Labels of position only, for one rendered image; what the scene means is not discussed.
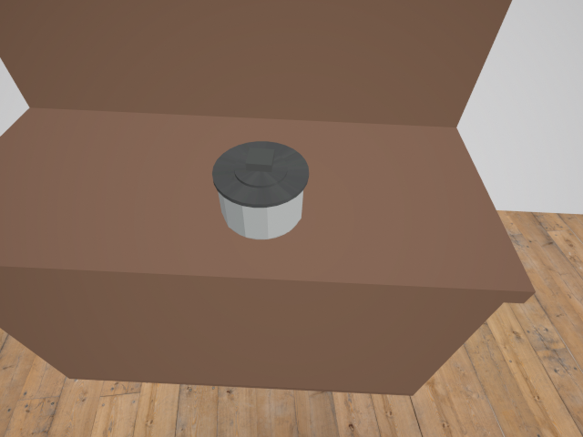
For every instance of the table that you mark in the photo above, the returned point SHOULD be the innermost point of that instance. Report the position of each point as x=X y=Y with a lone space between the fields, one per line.
x=116 y=263

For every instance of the lid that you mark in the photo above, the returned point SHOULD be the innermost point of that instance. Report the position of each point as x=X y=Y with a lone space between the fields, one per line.
x=257 y=189

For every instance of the knob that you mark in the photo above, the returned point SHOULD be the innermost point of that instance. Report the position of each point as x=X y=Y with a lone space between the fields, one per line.
x=260 y=159

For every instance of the pot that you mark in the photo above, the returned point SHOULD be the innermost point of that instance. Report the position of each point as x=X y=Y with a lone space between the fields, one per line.
x=262 y=223

